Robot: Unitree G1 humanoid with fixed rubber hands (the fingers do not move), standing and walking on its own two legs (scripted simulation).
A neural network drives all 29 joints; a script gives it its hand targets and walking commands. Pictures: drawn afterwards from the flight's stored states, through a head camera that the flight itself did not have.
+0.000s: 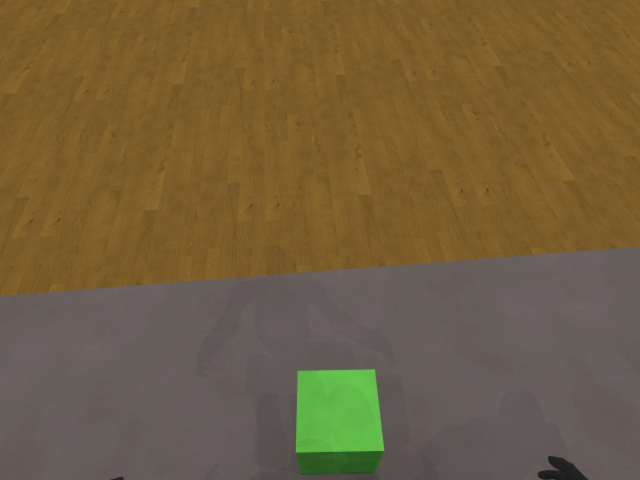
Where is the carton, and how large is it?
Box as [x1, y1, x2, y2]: [296, 369, 383, 474]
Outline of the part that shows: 374,369 298,371 296,455 301,474 374,472 383,452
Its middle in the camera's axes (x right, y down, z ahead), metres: +0.05 +0.50 +1.07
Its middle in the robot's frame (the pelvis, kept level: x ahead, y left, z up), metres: +0.39 -0.02 -0.66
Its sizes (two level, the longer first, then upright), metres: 0.210 0.200 0.250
